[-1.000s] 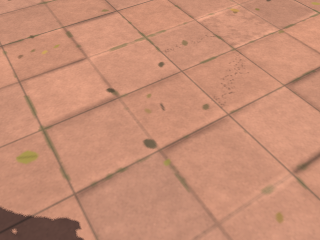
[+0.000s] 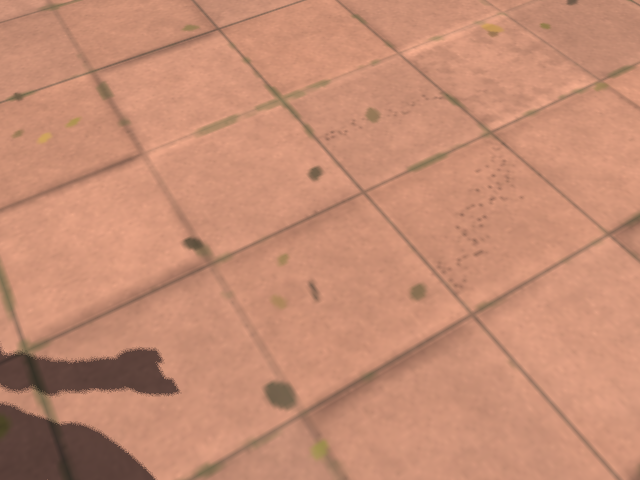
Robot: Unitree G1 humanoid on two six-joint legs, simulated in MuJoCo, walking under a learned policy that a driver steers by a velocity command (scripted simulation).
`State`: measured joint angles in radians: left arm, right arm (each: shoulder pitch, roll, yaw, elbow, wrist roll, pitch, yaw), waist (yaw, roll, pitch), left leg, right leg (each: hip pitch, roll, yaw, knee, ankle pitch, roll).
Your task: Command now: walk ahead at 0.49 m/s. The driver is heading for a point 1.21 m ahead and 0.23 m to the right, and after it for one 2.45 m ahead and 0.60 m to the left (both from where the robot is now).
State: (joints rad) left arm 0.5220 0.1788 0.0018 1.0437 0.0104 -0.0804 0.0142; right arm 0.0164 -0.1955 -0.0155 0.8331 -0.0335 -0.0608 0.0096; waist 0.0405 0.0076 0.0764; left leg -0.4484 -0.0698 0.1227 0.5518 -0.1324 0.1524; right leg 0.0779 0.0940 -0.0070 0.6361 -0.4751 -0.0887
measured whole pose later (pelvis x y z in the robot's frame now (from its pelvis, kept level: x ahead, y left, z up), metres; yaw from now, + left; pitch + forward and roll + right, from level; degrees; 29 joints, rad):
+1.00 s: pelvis +0.50 -0.04 +0.02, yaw +1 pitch -1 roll -2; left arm 0.43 0.15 0.00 1.08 0.02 -0.08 0.01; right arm 0.09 -0.17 -0.01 0.96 -0.02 -0.05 -0.01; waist 0.05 0.03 0.07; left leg -0.48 0.02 0.06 0.62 -0.09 0.06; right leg 0.00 0.09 -0.09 0.32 -0.30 -0.08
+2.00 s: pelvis +0.58 -0.05 +0.03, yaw +1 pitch -1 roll +0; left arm 0.39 0.12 -0.01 1.13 0.01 -0.01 0.04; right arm 0.33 -0.13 0.00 1.14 -0.01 0.00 -0.03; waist -0.01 0.00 -0.01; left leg -0.28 -0.03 0.04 0.47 -0.24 0.05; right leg -0.14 0.03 -0.01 0.45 -0.32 -0.04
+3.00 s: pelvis +1.02 -0.06 +0.03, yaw -20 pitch +1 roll +0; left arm 0.38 0.23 0.07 0.98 0.00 -0.06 0.00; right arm 0.07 -0.22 -0.04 0.82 -0.04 -0.04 0.01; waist 0.05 0.02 0.04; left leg -0.69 0.14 -0.05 0.91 -0.12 -0.04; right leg -0.09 0.16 0.05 0.29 -0.21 -0.16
